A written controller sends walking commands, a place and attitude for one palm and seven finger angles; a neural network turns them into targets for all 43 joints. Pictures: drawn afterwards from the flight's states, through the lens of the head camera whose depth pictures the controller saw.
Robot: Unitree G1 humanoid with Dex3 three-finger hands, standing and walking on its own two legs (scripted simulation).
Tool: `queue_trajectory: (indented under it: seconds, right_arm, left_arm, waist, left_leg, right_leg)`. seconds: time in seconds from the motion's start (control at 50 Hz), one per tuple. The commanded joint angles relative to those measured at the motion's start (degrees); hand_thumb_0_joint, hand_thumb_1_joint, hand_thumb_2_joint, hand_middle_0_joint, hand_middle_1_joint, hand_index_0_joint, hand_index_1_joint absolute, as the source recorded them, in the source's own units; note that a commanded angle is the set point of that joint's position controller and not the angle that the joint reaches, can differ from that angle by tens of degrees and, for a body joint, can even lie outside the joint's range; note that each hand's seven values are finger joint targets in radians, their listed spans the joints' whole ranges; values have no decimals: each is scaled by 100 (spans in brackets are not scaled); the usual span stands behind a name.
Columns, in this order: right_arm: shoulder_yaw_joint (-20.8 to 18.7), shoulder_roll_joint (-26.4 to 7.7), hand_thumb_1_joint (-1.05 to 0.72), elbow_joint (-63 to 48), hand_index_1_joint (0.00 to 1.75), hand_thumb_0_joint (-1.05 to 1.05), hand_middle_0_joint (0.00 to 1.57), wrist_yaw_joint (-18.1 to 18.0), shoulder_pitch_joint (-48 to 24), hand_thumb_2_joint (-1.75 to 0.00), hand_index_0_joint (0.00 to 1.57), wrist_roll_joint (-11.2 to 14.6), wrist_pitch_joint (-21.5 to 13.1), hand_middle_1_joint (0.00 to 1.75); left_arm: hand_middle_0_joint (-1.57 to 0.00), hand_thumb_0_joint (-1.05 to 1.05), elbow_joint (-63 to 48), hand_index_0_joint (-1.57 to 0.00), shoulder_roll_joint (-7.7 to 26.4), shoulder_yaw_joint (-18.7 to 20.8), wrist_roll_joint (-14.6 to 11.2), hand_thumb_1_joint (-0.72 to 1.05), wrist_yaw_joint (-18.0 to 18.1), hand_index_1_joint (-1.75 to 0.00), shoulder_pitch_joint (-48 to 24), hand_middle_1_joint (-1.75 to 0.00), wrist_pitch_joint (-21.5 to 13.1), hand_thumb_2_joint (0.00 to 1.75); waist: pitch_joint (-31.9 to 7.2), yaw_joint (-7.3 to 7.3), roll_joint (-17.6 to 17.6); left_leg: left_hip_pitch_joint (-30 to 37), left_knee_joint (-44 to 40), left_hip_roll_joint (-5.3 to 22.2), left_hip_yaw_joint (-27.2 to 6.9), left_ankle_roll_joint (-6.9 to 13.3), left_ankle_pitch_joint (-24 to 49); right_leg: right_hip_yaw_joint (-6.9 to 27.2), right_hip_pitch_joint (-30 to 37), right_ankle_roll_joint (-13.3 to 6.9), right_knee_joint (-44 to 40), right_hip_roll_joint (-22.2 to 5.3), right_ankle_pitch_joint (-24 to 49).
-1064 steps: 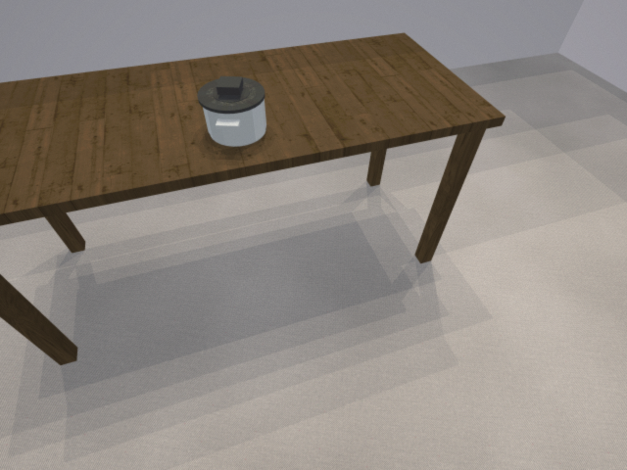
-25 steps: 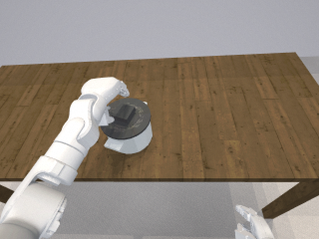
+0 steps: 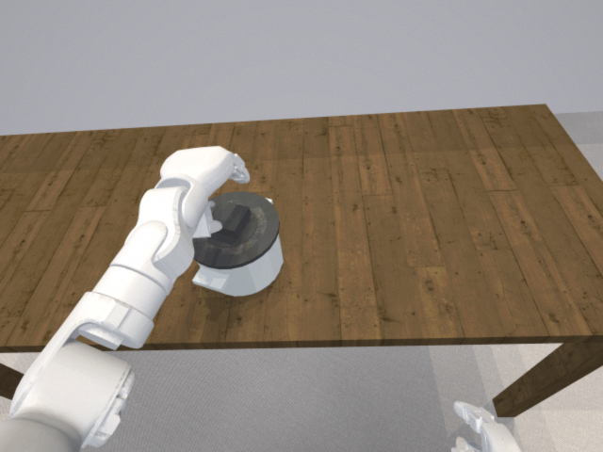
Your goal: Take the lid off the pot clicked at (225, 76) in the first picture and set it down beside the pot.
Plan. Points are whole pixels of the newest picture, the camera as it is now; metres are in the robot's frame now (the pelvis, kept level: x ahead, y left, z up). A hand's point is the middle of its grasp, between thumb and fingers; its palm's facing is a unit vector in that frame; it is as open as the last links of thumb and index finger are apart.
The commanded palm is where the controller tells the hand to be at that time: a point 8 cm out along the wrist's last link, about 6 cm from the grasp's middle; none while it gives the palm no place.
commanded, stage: move the open hand above the knob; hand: left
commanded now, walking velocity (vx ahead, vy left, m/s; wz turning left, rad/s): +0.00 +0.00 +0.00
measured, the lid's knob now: (228, 218) +0.46 +0.14 +0.03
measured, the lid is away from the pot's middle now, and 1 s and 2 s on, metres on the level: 0.00 0.00 0.00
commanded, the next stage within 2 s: lower the open fingers around the knob in 0.38 s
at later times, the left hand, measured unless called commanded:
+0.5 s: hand (211, 201) +0.42 +0.14 +0.11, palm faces -0.25 -0.08 -0.96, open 10.3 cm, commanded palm +0.41 +0.14 +0.17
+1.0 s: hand (217, 221) +0.43 +0.14 +0.06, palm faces -0.34 -0.07 -0.94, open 10.3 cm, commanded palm +0.42 +0.14 +0.13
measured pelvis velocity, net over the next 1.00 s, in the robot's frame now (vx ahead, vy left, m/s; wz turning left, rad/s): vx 0.00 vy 0.00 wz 0.00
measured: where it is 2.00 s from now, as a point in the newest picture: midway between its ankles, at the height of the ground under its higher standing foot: outside the picture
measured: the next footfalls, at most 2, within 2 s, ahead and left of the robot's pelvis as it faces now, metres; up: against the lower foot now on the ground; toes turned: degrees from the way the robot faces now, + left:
none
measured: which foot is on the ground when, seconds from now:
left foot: down 0.00-1.00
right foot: down 0.00-1.00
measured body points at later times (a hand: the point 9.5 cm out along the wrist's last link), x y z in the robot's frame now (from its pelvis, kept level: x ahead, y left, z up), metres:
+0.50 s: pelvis +0.00 +0.01 +0.00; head +0.03 -0.03 +0.45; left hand +0.43 +0.14 +0.16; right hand +0.15 -0.23 -0.13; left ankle +0.00 +0.11 -0.74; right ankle -0.02 -0.12 -0.74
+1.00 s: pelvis +0.00 +0.00 +0.00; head +0.04 -0.02 +0.45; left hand +0.44 +0.14 +0.12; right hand +0.14 -0.24 -0.13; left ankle +0.00 +0.10 -0.74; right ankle -0.02 -0.12 -0.74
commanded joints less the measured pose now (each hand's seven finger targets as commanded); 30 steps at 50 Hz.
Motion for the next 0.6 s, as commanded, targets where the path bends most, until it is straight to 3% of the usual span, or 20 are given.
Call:
queue_trajectory:
  seconds: [0.0,0.02,0.04,0.08,0.1,0.12,0.16,0.18,0.2,0.22,0.24,0.26,0.3,0.32,0.34,0.36,0.4,0.44,0.52,0.58]
  right_arm:
    - [-163,-637,-90,-715,30,0,20,-53,-496,-90,20,43,-191,30]
    - [-167,-594,-90,-781,30,0,20,-49,-566,-90,20,31,-182,30]
    - [-175,-564,-90,-835,30,0,20,-50,-595,-90,20,19,-201,30]
    - [-195,-506,-90,-931,30,0,20,-30,-684,-90,20,-2,-245,30]
    - [-222,-510,-90,-925,30,0,20,-22,-637,-90,20,-16,-250,30]
    - [-234,-515,-90,-901,30,0,20,-38,-623,-90,20,-15,-232,30]
    - [-186,-565,-90,-764,30,0,20,-61,-518,-90,20,17,-192,30]
    - [-150,-571,-90,-733,30,0,20,-68,-524,-90,20,34,-176,30]
    - [-167,-607,-90,-677,30,0,20,-71,-479,-90,20,47,-163,30]
    - [-155,-587,-90,-687,30,0,20,-71,-521,-90,20,48,-145,30]
    - [-154,-575,-90,-708,30,0,20,-65,-547,-90,20,41,-149,30]
    - [-186,-538,-90,-771,30,0,20,-59,-602,-90,20,24,-163,30]
    - [-202,-535,-90,-837,30,0,20,-33,-602,-90,20,-11,-204,30]
    - [-224,-504,-90,-862,30,0,20,-34,-605,-90,20,-21,-210,30]
    - [-210,-525,-90,-831,30,0,20,-28,-563,-90,20,-23,-200,30]
    - [-196,-516,-90,-809,30,0,20,-32,-537,-90,20,-18,-200,30]
    - [-180,-588,-90,-720,30,0,20,-27,-446,-90,20,-8,-177,30]
    - [-119,-587,-90,-697,30,0,20,-45,-482,-90,20,24,-169,30]
    - [-219,-518,-90,-858,30,0,20,40,-594,-90,20,-19,-186,30]
    - [-199,-536,-90,-846,30,0,20,28,-539,-90,20,-14,-171,30]
  left_arm:
    - [-80,0,-307,-80,1338,857,150,-27,205,-8,-2473,-8,22,132]
    - [-80,0,-585,-80,1139,642,119,-27,208,-8,-2649,-8,17,132]
    - [-80,0,-854,-80,1162,657,126,-27,210,-8,-2862,-8,-7,132]
    - [-80,0,-1412,-80,952,408,118,-27,198,-8,-3201,-8,-58,132]
    - [-80,0,-1611,-80,1021,463,133,-27,184,-8,-3322,-8,-107,132]
    - [-80,0,-1289,-80,974,453,87,-27,196,-8,-2964,-8,-86,132]
    - [-80,0,-653,-80,1231,717,111,-27,192,-8,-2749,-8,-50,132]
    - [-80,0,-399,-80,1100,599,107,-27,187,-8,-2747,-8,-34,132]
    - [-80,0,-116,-80,1201,749,130,-27,200,-8,-2650,-8,-16,132]
    - [-80,0,-239,-80,973,491,128,-27,197,-8,-2881,-8,-8,132]
    - [-80,0,-347,-80,1000,503,155,-27,209,-8,-3073,-8,-9,132]
    - [-80,0,-727,-80,785,309,118,-27,214,-8,-3249,-8,-26,132]
    - [-80,0,-1209,-80,852,353,156,-27,215,-8,-3549,-8,-84,132]
    - [-80,0,-1160,-80,800,332,114,-27,224,-8,-3349,-8,-81,132]
    - [-80,0,-1199,-80,974,485,144,-27,247,-8,-3386,-8,-94,132]
    - [-80,0,-833,-80,844,413,130,-27,246,-8,-3113,-8,-64,132]
    - [-80,0,-484,-80,1104,733,165,-27,281,-8,-2821,-8,-52,132]
    - [-80,0,-4,-80,1053,699,166,-27,316,-8,-2597,-8,17,132]
    - [-80,0,-900,-80,554,260,165,-27,318,-8,-2828,-8,46,132]
    - [-80,0,-686,-80,804,499,162,-27,313,-8,-2645,-8,46,132]
  waist:
    - [-1673,-25,-1000]
    - [-1831,-26,-735]
    - [-2109,-15,-704]
    - [-2517,-63,-289]
    - [-2646,-100,-444]
    - [-2478,-95,-337]
    - [-2083,-87,-747]
    - [-1844,-103,-828]
    - [-1725,-83,-935]
    - [-1753,-111,-832]
    - [-1863,-87,-716]
    - [-2070,-106,-445]
    - [-2537,-112,-332]
    - [-2514,-110,-310]
    - [-2615,-95,-287]
    - [-2446,-97,-457]
    - [-2203,-24,-755]
    - [-1893,1,-985]
    - [-2370,-18,-447]
    - [-2295,-26,-709]
  left_leg:
    - [792,-166,-116,-46,229,1368]
    - [886,-158,-110,-42,224,1402]
    - [1033,-131,-129,-98,243,1475]
    - [1355,-23,-117,-180,251,1744]
    - [1495,14,-92,-237,257,1890]
    - [1444,12,-77,-197,259,1840]
    - [1145,-73,-96,-150,232,1549]
    - [973,-135,-113,-127,212,1375]
    - [889,-162,-102,-118,207,1304]
    - [898,-206,-104,-101,201,1233]
    - [970,-203,-105,-138,198,1256]
    - [1157,-139,-99,-137,210,1415]
    - [1486,-62,-80,-262,217,1755]
    - [1520,-15,-66,-257,227,1865]
    - [1561,-34,-68,-272,211,1918]
    - [1433,-32,-73,-262,216,1880]
    - [1182,-105,-68,-221,199,1810]
    - [886,-202,-79,-158,174,1572]
    - [1332,-52,-45,-203,199,2041]
    - [1246,-46,-68,-193,213,1909]
  right_leg:
    - [-83,448,-158,-224,242,2034]
    - [-79,485,-170,-153,212,2013]
    - [-59,540,-185,-163,210,2025]
    - [-20,488,-234,-86,201,2126]
    - [-54,529,-237,-93,240,2182]
    - [-57,448,-232,-83,236,2089]
    - [-104,424,-191,-161,264,1991]
    - [-138,335,-183,-185,259,1852]
    - [-136,302,-189,-222,272,1767]
    - [-139,305,-177,-218,242,1694]
    - [-145,273,-203,-205,249,1636]
    - [-124,299,-224,-154,226,1740]
    - [-117,356,-261,-119,253,1919]
    - [-109,364,-260,-78,249,1996]
    - [-121,407,-260,-89,263,2035]
    - [-142,369,-255,-84,272,2005]
    - [-172,467,-242,-131,293,2082]
    - [-180,481,-202,-140,275,1976]
    - [-162,452,-251,-46,251,2167]
    - [-150,473,-229,-86,282,2170]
